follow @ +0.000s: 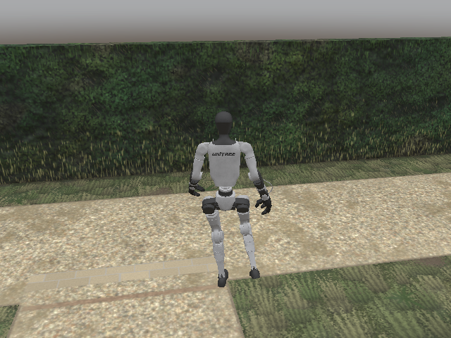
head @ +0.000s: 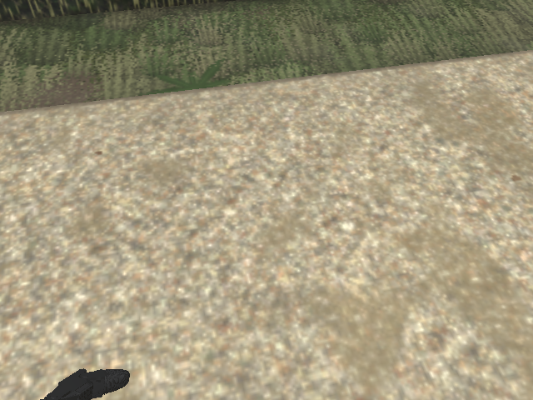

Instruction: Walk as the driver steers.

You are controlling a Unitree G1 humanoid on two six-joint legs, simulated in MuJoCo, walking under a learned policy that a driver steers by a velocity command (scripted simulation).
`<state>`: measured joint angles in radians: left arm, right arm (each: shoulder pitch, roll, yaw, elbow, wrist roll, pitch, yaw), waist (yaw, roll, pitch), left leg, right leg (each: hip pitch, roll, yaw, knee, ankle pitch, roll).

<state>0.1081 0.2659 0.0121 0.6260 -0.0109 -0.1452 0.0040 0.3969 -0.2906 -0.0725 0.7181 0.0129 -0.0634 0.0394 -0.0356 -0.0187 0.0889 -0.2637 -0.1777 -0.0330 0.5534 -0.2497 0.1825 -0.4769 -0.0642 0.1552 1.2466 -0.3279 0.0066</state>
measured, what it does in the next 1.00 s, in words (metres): walks ahead, turning left: right foot, then left foot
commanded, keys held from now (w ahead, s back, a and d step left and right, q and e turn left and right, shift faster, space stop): q+shift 0.18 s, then shift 0.42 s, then w+shift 0.08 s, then w+q+shift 0.32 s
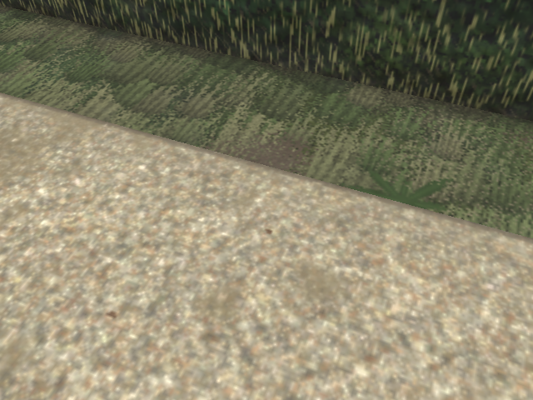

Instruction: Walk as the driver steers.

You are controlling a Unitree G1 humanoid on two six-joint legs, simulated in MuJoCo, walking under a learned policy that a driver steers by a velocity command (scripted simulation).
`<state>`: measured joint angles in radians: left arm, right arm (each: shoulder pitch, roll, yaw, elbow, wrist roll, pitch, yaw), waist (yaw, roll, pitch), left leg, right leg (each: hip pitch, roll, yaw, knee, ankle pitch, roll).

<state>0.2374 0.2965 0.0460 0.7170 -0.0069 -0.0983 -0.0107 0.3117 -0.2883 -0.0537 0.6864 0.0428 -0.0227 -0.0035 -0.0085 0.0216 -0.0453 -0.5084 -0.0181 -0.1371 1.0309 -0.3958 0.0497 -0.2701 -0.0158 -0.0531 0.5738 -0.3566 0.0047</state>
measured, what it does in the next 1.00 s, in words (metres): walks ahead, turning left: left foot, then right foot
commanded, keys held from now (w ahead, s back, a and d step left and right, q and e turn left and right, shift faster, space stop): w+q+shift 1.00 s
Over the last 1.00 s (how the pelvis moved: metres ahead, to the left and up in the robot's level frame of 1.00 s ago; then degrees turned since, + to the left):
0.42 -0.07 0.00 33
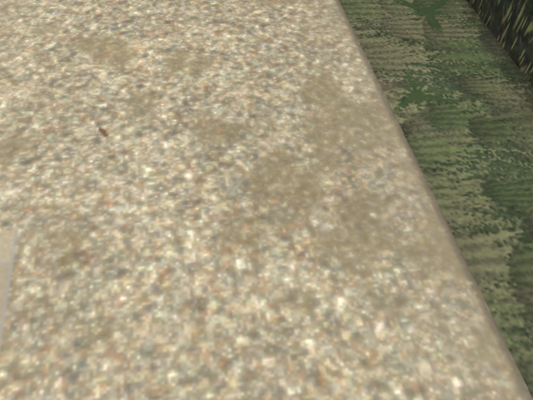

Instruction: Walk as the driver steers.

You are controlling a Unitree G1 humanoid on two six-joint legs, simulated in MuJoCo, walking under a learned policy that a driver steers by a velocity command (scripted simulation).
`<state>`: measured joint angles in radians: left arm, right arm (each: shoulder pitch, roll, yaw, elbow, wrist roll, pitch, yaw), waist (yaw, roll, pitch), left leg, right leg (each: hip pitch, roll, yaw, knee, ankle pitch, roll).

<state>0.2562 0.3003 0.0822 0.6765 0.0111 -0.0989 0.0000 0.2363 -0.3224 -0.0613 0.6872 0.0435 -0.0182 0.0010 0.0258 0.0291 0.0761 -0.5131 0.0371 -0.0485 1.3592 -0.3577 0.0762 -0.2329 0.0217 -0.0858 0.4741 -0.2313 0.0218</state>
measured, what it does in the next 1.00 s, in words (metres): walks ahead: left foot, then right foot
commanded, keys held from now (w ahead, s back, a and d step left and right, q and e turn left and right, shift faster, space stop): shift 1.00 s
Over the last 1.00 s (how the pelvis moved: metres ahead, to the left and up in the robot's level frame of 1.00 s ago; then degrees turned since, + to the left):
0.69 0.30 0.00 56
